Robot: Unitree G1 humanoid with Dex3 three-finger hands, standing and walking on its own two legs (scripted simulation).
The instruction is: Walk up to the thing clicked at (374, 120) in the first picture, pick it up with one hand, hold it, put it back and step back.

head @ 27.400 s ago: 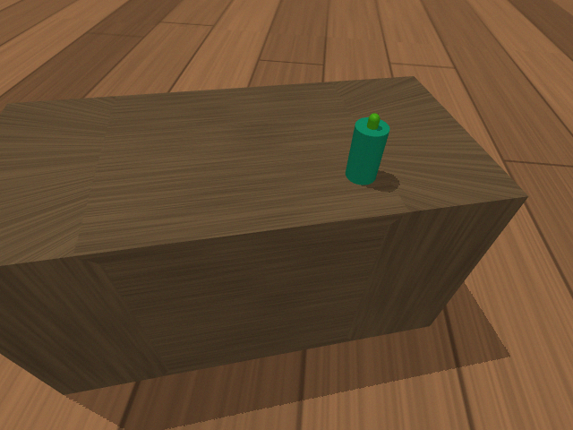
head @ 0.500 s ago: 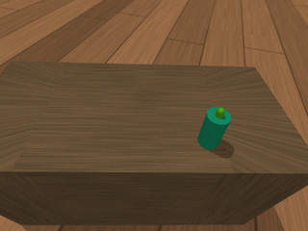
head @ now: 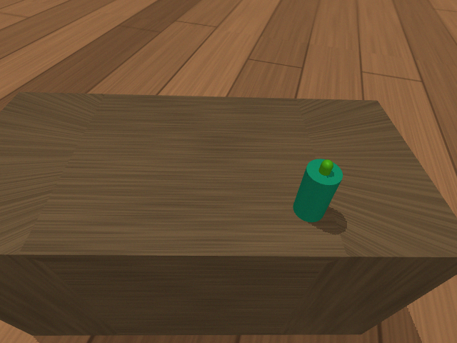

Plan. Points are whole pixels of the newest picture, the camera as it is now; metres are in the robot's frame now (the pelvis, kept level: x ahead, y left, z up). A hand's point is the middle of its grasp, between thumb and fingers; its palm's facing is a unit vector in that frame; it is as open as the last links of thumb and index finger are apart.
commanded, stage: stand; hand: right
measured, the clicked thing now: (317, 187) +0.45 -0.19 +0.00
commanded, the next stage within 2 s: step back in 0.34 s
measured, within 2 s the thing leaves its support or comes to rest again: neither
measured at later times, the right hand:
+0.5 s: hand out of the picture +0.07 -0.27 -0.16, palm faces -0.02 +0.93 -0.37, open 7.4 cm
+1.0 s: hand out of the picture -0.04 -0.23 -0.17, palm faces +0.03 +0.91 -0.41, open 7.4 cm
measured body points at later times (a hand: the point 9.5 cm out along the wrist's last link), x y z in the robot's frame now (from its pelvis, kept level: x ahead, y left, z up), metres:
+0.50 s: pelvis -0.03 +0.00 -0.01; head +0.02 +0.00 +0.43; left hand +0.06 +0.32 -0.14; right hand +0.07 -0.31 -0.14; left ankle +0.00 +0.14 -0.75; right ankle -0.01 -0.13 -0.75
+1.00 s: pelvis -0.11 +0.04 -0.02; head -0.03 +0.04 +0.42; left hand +0.02 +0.34 -0.16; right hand -0.04 -0.28 -0.14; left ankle -0.07 +0.15 -0.75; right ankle -0.13 -0.09 -0.73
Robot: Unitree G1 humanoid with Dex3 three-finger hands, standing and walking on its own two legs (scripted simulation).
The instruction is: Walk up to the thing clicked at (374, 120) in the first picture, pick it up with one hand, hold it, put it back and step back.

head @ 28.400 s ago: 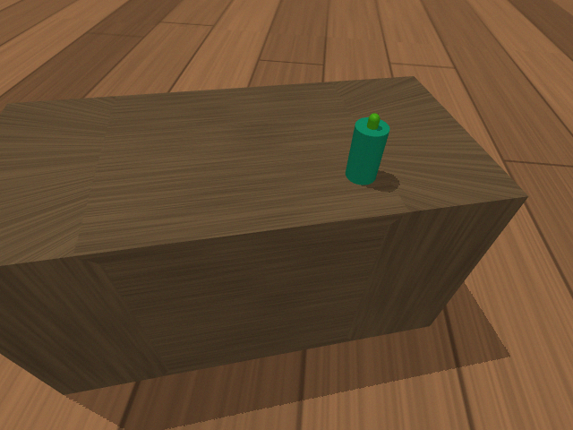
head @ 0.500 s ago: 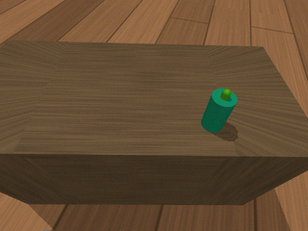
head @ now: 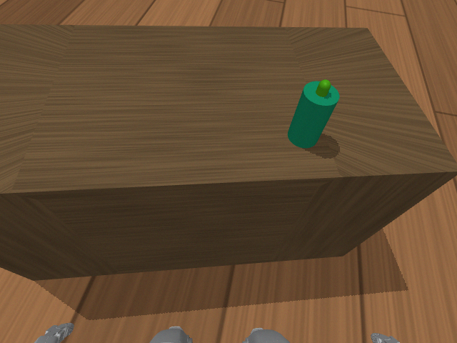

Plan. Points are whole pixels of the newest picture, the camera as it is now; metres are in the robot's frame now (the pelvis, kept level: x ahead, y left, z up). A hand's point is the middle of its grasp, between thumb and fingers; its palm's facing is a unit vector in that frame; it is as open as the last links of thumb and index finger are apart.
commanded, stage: step back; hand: right
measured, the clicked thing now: (313, 111) +0.58 -0.19 +0.03
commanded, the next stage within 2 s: none
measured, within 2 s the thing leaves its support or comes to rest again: neither
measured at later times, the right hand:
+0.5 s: hand out of the picture -0.02 -0.26 -0.14, palm faces -0.13 +0.90 -0.42, open 7.4 cm
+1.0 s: hand out of the picture -0.17 -0.31 -0.15, palm faces -0.04 +0.92 -0.39, open 7.4 cm
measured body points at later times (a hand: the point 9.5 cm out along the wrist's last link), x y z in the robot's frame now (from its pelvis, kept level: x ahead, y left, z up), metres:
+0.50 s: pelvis -0.13 +0.01 +0.00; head -0.07 +0.03 +0.44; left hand -0.03 +0.33 -0.12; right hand -0.02 -0.30 -0.11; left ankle -0.13 +0.12 -0.72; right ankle -0.06 -0.12 -0.69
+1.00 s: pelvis -0.28 -0.04 +0.00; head -0.23 -0.06 +0.45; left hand -0.22 +0.28 -0.10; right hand -0.17 -0.36 -0.12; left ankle -0.27 +0.10 -0.65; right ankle -0.27 -0.16 -0.72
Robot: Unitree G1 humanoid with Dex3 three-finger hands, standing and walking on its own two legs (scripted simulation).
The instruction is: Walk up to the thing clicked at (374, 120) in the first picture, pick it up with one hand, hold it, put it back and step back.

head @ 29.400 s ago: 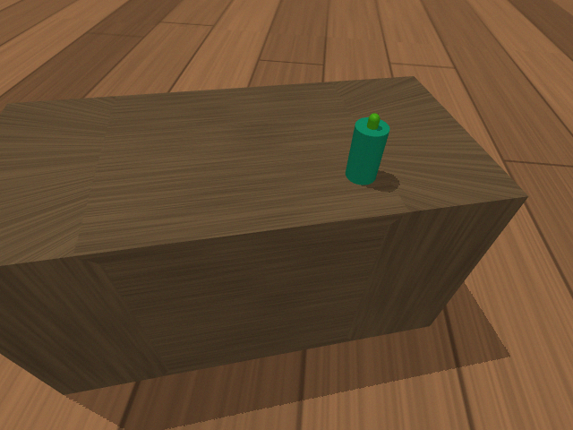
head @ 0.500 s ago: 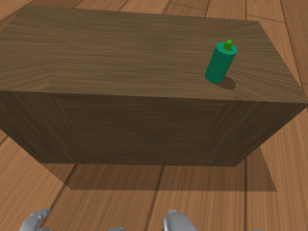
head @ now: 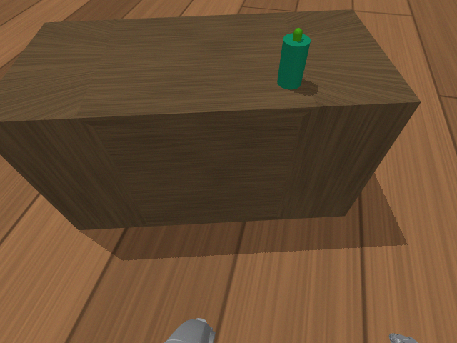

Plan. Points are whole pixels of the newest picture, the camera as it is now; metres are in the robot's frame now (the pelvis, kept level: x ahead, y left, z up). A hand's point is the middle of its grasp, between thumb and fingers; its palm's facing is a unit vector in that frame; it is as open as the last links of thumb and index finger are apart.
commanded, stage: step back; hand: right
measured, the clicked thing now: (293, 57) +0.86 -0.15 +0.02
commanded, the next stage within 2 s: stand in 1.68 s
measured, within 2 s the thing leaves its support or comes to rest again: neither
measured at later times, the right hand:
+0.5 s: hand out of the picture -0.04 -0.29 -0.14, palm faces -0.05 +0.91 -0.42, open 7.4 cm
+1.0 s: hand out of the picture -0.18 -0.28 -0.15, palm faces -0.10 +0.93 -0.35, open 7.4 cm
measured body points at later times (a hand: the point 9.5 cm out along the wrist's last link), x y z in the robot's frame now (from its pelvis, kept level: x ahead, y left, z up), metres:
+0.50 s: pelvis -0.18 -0.02 -0.01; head -0.12 -0.02 +0.43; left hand -0.10 +0.30 -0.13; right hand -0.04 -0.34 -0.11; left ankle -0.07 +0.12 -0.73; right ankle -0.22 -0.15 -0.73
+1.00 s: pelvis -0.26 -0.03 +0.00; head -0.25 -0.03 +0.45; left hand -0.22 +0.30 -0.12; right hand -0.18 -0.33 -0.12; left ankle -0.26 +0.10 -0.73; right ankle -0.24 -0.15 -0.72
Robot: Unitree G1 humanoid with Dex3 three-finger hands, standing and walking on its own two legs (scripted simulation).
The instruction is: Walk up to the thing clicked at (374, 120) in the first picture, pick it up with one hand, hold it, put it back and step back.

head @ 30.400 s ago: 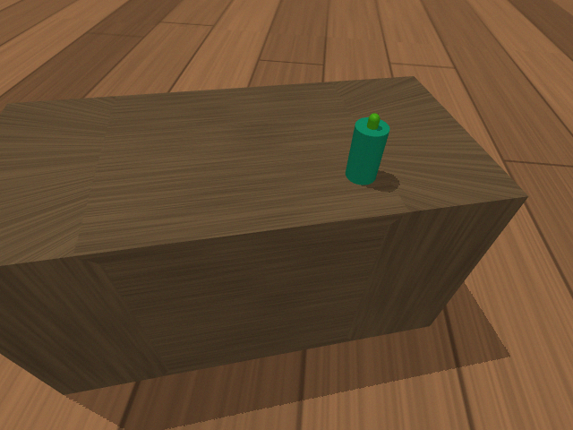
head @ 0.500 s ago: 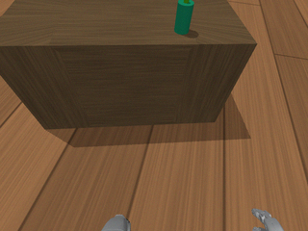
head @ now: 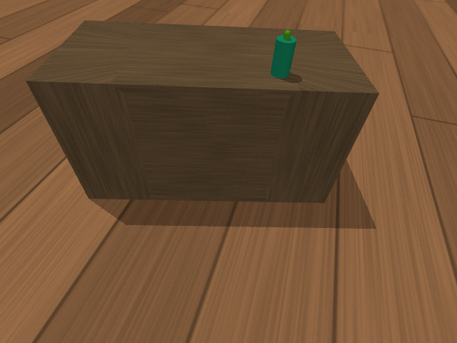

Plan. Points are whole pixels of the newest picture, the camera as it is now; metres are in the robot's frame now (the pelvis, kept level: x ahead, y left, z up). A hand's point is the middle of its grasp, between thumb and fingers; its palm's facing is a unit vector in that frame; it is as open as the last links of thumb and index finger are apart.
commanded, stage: step back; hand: right
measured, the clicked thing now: (283, 53) +1.11 -0.19 +0.02
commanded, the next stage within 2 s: stand in 0.68 s
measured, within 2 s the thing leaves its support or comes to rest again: neither
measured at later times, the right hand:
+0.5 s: hand out of the picture +0.15 -0.23 -0.14, palm faces -0.04 +0.93 -0.36, open 7.4 cm
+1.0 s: hand out of the picture +0.14 -0.24 -0.13, palm faces +0.00 +0.94 -0.34, open 7.4 cm
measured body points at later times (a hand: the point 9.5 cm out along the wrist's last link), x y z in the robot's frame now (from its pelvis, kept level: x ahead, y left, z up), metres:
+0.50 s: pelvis +0.04 +0.02 +0.00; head +0.06 +0.03 +0.45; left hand +0.11 +0.33 -0.13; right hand +0.15 -0.28 -0.12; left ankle +0.05 +0.14 -0.73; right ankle +0.02 -0.12 -0.73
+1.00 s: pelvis +0.04 +0.02 +0.02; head +0.05 +0.02 +0.47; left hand +0.13 +0.31 -0.11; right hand +0.14 -0.28 -0.11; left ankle +0.05 +0.14 -0.73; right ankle +0.02 -0.12 -0.73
